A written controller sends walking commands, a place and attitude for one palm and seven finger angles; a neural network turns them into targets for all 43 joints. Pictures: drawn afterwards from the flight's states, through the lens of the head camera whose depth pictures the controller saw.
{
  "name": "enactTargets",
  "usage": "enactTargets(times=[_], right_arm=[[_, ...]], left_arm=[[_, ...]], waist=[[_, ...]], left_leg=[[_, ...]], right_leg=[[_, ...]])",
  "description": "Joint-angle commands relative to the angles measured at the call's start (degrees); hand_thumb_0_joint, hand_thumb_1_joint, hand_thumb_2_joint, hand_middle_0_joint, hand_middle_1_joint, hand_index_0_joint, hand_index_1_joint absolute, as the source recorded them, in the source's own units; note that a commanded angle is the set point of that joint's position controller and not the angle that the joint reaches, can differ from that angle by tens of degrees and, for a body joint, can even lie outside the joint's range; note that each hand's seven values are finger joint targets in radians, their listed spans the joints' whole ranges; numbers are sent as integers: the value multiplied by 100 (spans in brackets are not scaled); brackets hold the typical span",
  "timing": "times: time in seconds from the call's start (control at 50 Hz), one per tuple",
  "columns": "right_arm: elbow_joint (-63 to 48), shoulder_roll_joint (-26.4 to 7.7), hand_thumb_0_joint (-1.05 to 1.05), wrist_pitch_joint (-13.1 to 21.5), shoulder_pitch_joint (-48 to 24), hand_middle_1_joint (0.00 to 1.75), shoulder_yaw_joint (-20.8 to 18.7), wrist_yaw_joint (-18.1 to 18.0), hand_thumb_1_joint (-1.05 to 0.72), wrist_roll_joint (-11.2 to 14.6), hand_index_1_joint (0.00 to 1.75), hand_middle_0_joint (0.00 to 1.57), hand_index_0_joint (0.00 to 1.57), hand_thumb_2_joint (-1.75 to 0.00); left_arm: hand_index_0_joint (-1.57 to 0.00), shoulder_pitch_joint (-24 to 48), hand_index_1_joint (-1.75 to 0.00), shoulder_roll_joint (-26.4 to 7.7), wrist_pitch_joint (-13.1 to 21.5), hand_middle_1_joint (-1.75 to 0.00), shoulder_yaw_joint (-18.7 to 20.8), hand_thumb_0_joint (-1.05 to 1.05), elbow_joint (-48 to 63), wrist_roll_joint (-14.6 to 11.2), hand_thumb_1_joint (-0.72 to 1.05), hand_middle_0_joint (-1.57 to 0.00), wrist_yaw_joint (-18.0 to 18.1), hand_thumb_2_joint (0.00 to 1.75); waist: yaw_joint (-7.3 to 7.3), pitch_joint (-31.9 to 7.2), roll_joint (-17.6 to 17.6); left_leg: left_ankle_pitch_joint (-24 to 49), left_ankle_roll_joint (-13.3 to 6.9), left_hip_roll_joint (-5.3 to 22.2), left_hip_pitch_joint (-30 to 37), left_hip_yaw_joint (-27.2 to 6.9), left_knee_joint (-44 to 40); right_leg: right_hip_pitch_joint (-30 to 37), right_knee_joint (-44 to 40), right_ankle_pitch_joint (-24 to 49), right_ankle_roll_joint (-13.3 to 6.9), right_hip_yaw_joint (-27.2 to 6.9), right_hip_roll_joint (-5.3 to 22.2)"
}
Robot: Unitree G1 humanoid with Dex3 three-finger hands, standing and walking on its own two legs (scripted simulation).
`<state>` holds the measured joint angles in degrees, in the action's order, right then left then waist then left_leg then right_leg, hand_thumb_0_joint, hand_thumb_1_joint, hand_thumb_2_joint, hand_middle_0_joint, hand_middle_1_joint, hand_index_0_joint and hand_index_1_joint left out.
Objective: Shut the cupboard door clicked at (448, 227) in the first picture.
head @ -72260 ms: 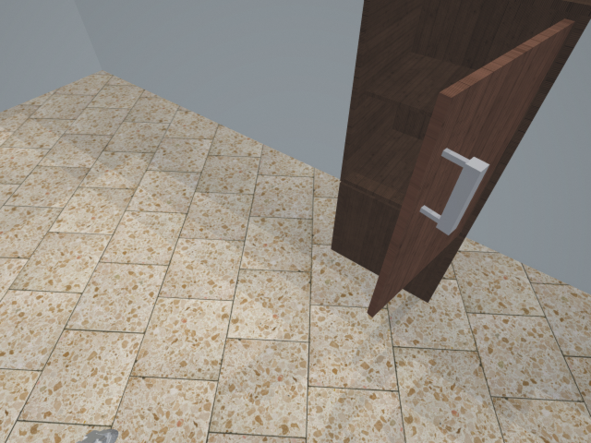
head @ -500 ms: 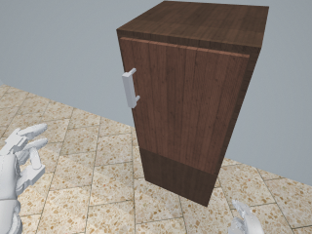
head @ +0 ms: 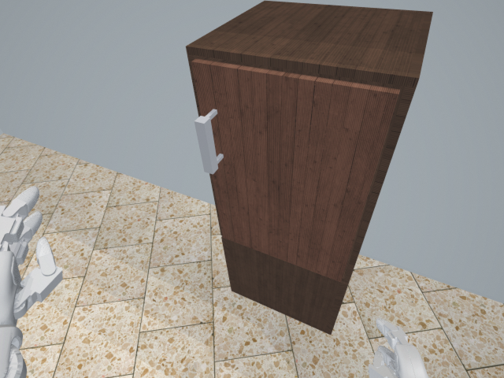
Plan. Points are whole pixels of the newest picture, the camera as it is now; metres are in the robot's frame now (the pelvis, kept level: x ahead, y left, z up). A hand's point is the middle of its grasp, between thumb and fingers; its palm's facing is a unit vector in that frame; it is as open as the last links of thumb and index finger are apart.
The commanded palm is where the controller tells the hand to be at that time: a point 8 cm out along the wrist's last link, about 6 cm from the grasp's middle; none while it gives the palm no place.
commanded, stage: step back with the hand held close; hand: left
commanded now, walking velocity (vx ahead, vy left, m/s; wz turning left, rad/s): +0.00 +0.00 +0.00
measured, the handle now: (212, 141) +0.59 +0.17 +0.07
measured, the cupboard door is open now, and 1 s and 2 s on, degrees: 0 0 0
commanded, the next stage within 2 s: stop stepping back and stand still in 1.32 s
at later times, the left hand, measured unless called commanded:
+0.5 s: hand (14, 296) +0.15 +0.30 +0.16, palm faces +0.41 -0.78 -0.47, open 7.4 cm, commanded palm +0.09 +0.33 +0.17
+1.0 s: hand out of the picture +0.07 +0.30 +0.16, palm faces +0.48 -0.75 -0.46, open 7.4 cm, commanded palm +0.00 +0.33 +0.17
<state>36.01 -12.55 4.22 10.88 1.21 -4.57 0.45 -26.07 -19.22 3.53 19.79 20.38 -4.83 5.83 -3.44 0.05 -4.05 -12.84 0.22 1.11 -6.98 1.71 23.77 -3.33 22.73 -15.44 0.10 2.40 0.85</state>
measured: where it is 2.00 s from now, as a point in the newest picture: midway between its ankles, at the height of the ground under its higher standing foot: outside the picture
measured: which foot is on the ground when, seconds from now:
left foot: down 0.00-1.00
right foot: down 0.00-1.00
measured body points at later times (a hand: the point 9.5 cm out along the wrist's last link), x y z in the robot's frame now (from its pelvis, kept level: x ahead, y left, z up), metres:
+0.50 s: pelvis -0.05 +0.03 -0.01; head -0.04 +0.02 +0.44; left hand +0.13 +0.34 +0.18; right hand +0.14 -0.21 -0.08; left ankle +0.00 +0.12 -0.74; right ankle -0.03 -0.12 -0.74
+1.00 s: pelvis -0.12 +0.02 -0.02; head -0.11 +0.04 +0.43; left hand +0.04 +0.34 +0.19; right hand +0.04 -0.21 -0.10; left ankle +0.00 +0.12 -0.74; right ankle -0.07 -0.11 -0.74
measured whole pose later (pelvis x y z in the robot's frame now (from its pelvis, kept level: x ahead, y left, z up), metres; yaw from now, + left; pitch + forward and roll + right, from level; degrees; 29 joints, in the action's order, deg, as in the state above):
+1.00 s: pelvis -0.12 +0.02 -0.02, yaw +4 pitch +0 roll -3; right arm 34.3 -11.7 5.1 14.5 0.1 -5.0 -0.2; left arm -29.7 -26.2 15.6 26.6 27.5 -2.2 8.8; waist 2.1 0.0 -0.4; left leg -6.5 -2.4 0.5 -27.8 -1.0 33.8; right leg -19.4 34.4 -14.4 1.1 -1.0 -3.0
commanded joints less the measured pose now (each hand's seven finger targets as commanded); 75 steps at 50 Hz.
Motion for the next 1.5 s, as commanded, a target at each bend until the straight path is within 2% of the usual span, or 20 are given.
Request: enactTargets(times=[0.0, 0.02, 0.06, 0.14, 0.28, 0.38, 0.52, 0.72, 0.78, 0.88, 0.98, 1.06, 1.12, 1.18, 1.22, 1.26, 1.28, 1.34, 1.44, 1.48], right_arm=[[-941, -555, 0, 279, -803, 30, -208, -62, -90, 21, 30, 20, 20, -90], [-1147, -611, 0, 167, -755, 30, -165, -38, -90, 104, 30, 20, 20, -90], [-1010, -618, 0, 30, -757, 30, -267, -44, -90, 38, 30, 20, 20, -90], [-1091, -663, 0, -182, -701, 30, -331, -68, -90, 52, 30, 20, 20, -90], [-1336, -722, 0, -436, -663, 30, -379, -184, -90, 78, 30, 20, 20, -90], [-1395, -774, 0, -430, -599, 30, -386, -177, -90, 93, 30, 20, 20, -90], [-1389, -876, 0, -208, -571, 30, -410, -162, -90, 70, 30, 20, 20, -90], [-1090, -783, 0, 158, -339, 30, -397, -137, -90, -63, 30, 20, 20, -90], [-1027, -738, 0, 238, -297, 30, -364, -140, -90, -47, 30, 20, 20, -90], [-1063, -837, 0, 369, -397, 30, -401, -158, -90, -22, 30, 20, 20, -90], [-1072, -852, 0, 418, -435, 30, -461, -79, -90, -75, 30, 20, 20, -90], [-938, -599, 0, 361, -281, 30, -472, 30, -90, -27, 30, 20, 20, -90], [-792, -535, 0, 198, -354, 30, -462, 34, -90, -91, 30, 20, 20, -90], [-802, -502, 0, 112, -348, 30, -376, -42, -90, -54, 30, 20, 20, -90], [-912, -763, 0, 186, -473, 30, -465, -162, -90, -22, 30, 20, 20, -90], [-940, -819, 0, 353, -481, 30, -536, -155, -90, -36, 30, 20, 20, -90], [-916, -808, 0, 398, -404, 30, -573, -139, -90, -100, 30, 20, 20, -90], [-845, -693, 0, 527, -405, 30, -567, 14, -90, -119, 30, 20, 20, -90], [-639, -626, 0, 625, -238, 30, -411, 92, -90, -129, 30, 20, 20, -90], [-653, -598, 0, 527, -177, 30, -387, 69, -90, -140, 30, 20, 20, -90]], left_arm=[[-20, 413, -30, -1086, 358, -30, 689, 0, 1139, 7, 90, -20, 78, 90], [-20, 1485, -30, -2034, 622, -30, 1530, 0, 1457, 72, 90, -20, 182, 90], [-20, 182, -30, -1226, 617, -30, 796, 0, 886, 46, 90, -20, 71, 90], [-20, -174, -30, -1319, 679, -30, 849, 0, 1349, 44, 90, -20, 126, 90], [-20, -339, -30, -1630, 661, -30, 1155, 0, 1687, -16, 90, -20, 259, 90], [-20, -369, -30, -1558, 725, -30, 1095, 0, 1700, -11, 90, -20, 295, 90], [-20, -309, -30, -1617, 1004, -30, 1308, 0, 1669, 133, 90, -20, 325, 90], [-20, 63, -30, -1637, 1295, -30, 1204, 0, 1871, 219, 90, -20, 459, 90], [-20, 95, -30, -1530, 1370, -30, 1091, 0, 1925, 210, 90, -20, 508, 90], [-20, -116, -30, -1552, 1530, -30, 1307, 0, 2025, 257, 90, -20, 464, 90], [-20, -422, -30, -1577, 1647, -30, 1487, 0, 1807, 263, 90, -20, 312, 90], [-20, -326, -30, -1614, 1607, -30, 1276, 0, 1985, 154, 90, -20, 334, 90], [-20, -41, -30, -1781, 1428, -30, 1264, 0, 2054, 191, 90, -20, 499, 90], [-20, 159, -30, -1695, 1383, -30, 1155, 0, 1993, 229, 90, -20, 503, 90], [-20, 302, -30, -1787, 1485, -30, 1264, 0, 2188, 242, 90, -20, 490, 90], [-20, 18, -30, -1646, 1644, -30, 1477, 0, 1965, 275, 90, -20, 383, 90], [-20, 10, -30, -1584, 1621, -30, 1502, 0, 1973, 292, 90, -20, 335, 90], [-20, -22, -30, -1346, 1610, -30, 1183, 0, 2229, 192, 90, -20, 269, 90], [-20, -185, -30, -1317, 1504, -30, 935, 0, 2134, 48, 90, -20, 239, 90], [-20, -17, -30, -1584, 1455, -30, 1092, 0, 2080, 56, 90, -20, 259, 90]], waist=[[-36, -333, 149], [164, 130, -107], [188, -302, 670], [256, -945, 269], [259, -1160, 132], [267, -930, -5], [278, -528, -247], [372, -356, 262], [401, -398, 62], [323, -611, -835], [319, -429, -743], [381, -824, 895], [427, -733, 1126], [486, -320, 908], [422, -241, -418], [355, -840, -1437], [366, -826, -1345], [319, -913, -599], [356, -978, -805], [405, -921, -163]], left_leg=[[1072, -168, -68, 238, -1, -271], [681, -223, 21, -138, -120, -35], [886, -247, 43, -233, -114, 436], [1622, -198, 124, -276, -119, 519], [2462, -195, 334, -366, -295, 269], [1410, -231, 434, -983, -455, -91], [-1706, -476, 640, -2821, -867, -787], [-1582, -238, 233, -2029, -526, 306], [-1515, -229, 276, -1879, -611, 165], [-2308, -527, 951, -3211, -1420, -1129], [-2719, -670, 1045, -4095, -1360, -855], [-1176, -25, 115, -1860, -274, 1218], [-735, 112, -131, -1191, -143, 2538], [-558, -26, 15, -1081, -332, 1032], [-351, -312, 716, -1760, -1065, -399], [-3124, -806, 1816, -3638, -2065, -1765], [-3053, -905, 1960, -3716, -2214, -1786], [-1463, -780, 1652, -2207, -1610, -1117], [-790, -197, 1139, -694, -1033, -943], [-584, 129, 535, -422, -272, -65]], right_leg=[[-333, -363, 1206, -6, 3, -43], [-752, -714, 1442, -13, -361, 272], [-860, -566, 1865, -62, -380, 568], [-605, -38, 2552, -73, -257, 635], [-537, 417, 2467, 31, -156, 311], [-532, 448, 1492, 62, -185, 188], [81, 827, 413, 94, -300, -14], [-1579, -239, -1379, -165, -842, 437], [-1675, -164, -1378, -120, -649, 346], [-23, 1422, -40, 94, -236, -406], [444, 1614, 159, 30, -602, -459], [-1800, -222, -566, -440, -1927, 770], [-2725, -763, 60, -834, -2314, 1485], [-2705, -287, -45, -410, -1430, 881], [-1970, 664, -53, 31, -683, -147], [92, 2786, -420, 165, -363, -720], [0, 3336, -517, 152, -446, -709], [-984, 2729, -1141, 79, -412, -594], [-1046, -129, -837, -82, -139, -461], [-1389, -716, -631, -439, -654, 116]])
